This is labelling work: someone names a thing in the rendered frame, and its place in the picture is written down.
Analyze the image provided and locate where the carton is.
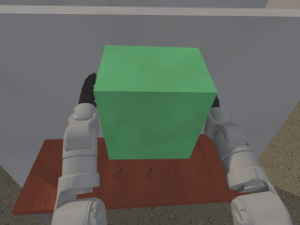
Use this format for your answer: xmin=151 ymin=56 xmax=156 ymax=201
xmin=93 ymin=45 xmax=218 ymax=160

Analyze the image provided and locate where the robot right forearm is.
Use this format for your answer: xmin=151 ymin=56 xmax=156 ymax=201
xmin=203 ymin=107 xmax=293 ymax=225

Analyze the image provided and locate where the left robot upper arm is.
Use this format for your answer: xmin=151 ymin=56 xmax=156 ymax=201
xmin=52 ymin=197 xmax=107 ymax=225

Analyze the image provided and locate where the robot left hand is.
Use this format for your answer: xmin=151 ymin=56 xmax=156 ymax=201
xmin=79 ymin=73 xmax=97 ymax=108

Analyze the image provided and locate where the table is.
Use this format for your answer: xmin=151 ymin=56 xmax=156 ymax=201
xmin=11 ymin=134 xmax=250 ymax=225

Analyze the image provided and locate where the robot right hand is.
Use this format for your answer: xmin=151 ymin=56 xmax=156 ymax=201
xmin=211 ymin=95 xmax=220 ymax=108

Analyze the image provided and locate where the right robot upper arm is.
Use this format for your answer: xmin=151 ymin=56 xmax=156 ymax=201
xmin=231 ymin=191 xmax=292 ymax=225

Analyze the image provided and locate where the robot left forearm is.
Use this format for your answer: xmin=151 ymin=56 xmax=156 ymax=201
xmin=51 ymin=103 xmax=100 ymax=225

